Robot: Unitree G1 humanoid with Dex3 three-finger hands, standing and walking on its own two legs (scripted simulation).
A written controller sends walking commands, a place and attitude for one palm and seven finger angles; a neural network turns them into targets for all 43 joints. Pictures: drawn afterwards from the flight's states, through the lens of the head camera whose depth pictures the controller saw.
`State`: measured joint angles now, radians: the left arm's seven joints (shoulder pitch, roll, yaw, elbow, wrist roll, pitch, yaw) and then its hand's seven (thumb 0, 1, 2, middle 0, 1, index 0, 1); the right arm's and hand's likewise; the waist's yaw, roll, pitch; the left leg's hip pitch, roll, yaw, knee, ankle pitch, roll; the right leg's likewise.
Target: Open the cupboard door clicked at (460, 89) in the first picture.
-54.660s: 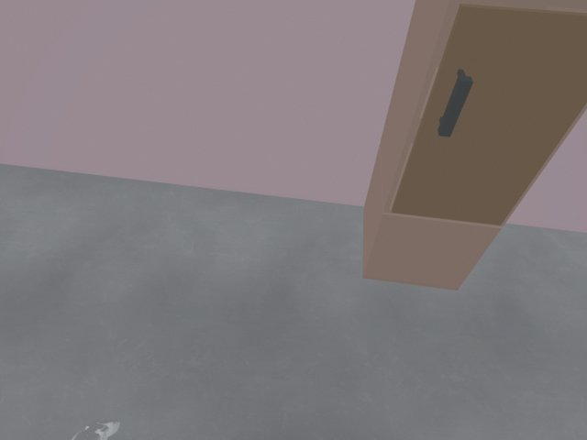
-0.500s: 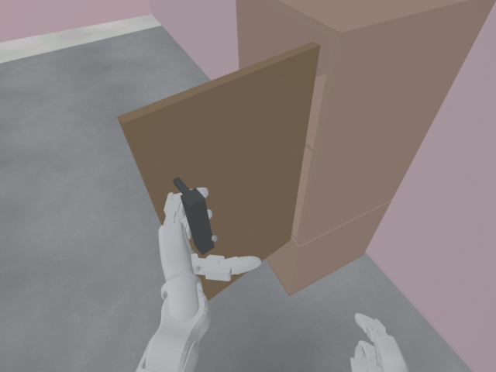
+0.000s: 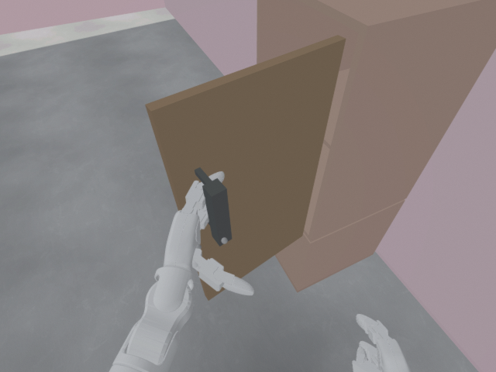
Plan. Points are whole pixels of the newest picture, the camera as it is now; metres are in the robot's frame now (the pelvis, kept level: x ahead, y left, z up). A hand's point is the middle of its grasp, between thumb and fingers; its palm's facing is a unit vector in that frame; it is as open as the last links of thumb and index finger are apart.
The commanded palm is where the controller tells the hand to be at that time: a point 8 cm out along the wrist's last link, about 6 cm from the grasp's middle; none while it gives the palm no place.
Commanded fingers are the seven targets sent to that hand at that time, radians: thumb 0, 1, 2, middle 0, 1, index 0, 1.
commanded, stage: slide the hand sideways off the handle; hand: left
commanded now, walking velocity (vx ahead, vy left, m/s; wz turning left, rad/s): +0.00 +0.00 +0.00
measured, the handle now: (211, 206) +0.35 +0.10 +0.08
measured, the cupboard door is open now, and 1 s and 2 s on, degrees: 100 100 100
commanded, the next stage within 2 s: draw the hand back to the body in 1.04 s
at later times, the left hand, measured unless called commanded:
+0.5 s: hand (206, 267) +0.25 +0.09 +0.08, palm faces -0.11 -0.99 +0.00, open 16.3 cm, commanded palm +0.22 +0.14 +0.08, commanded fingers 0.00 -0.50 0.30 -0.15 -0.30 -0.15 -0.30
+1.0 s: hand (165, 302) +0.20 +0.14 +0.08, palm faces -0.04 -1.00 -0.05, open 16.3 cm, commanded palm +0.17 +0.19 +0.08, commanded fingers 0.00 -0.50 0.30 -0.15 -0.30 -0.15 -0.30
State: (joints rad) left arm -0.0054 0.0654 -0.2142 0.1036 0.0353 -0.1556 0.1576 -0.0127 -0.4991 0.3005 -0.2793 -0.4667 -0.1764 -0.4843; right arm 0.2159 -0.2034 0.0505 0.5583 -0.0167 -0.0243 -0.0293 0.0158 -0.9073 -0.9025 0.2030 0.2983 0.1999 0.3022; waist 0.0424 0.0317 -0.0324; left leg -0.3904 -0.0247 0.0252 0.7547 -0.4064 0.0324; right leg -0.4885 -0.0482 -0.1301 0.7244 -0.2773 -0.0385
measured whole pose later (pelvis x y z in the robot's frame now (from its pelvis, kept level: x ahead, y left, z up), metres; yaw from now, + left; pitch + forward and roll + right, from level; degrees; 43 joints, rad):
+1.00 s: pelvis +0.03 +0.00 -0.01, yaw -1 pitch +6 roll -1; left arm 0.66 0.19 0.00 -0.39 -0.17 -0.22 -0.16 -0.01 -0.50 0.30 -0.15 -0.30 -0.15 -0.30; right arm 0.27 -0.22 0.04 0.45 0.02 -0.17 -0.04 0.02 -0.91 -0.90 0.20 0.30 0.20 0.30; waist 0.03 0.04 -0.09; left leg -0.47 0.01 0.02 0.88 -0.51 0.02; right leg -0.57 -0.02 -0.14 0.83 -0.37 -0.04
